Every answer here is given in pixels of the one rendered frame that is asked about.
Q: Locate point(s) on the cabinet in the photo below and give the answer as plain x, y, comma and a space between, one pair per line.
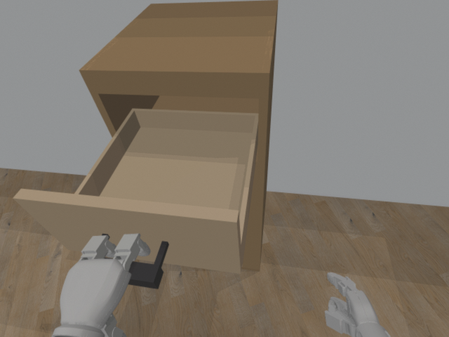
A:
203, 56

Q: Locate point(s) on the left robot hand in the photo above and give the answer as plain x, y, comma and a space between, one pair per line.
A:
94, 286

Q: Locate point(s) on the drawer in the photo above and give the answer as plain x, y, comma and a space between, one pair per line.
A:
178, 176

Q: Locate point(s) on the robot right forearm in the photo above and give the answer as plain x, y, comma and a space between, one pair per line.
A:
370, 329

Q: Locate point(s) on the handle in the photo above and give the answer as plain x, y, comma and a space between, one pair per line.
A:
145, 274

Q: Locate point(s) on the right robot hand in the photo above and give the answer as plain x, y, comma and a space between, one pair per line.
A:
344, 317

